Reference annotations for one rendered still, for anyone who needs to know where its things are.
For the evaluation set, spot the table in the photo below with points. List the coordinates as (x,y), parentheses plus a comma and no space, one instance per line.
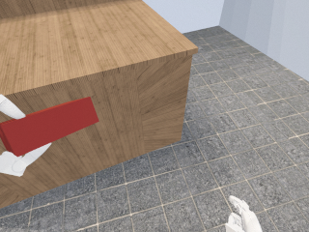
(133,64)

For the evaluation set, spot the sponge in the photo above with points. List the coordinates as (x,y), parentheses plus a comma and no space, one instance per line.
(21,136)

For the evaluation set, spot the robot right hand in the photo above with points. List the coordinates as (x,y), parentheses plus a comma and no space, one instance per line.
(246,222)

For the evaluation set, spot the robot left hand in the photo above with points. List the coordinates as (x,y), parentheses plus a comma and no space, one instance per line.
(9,163)

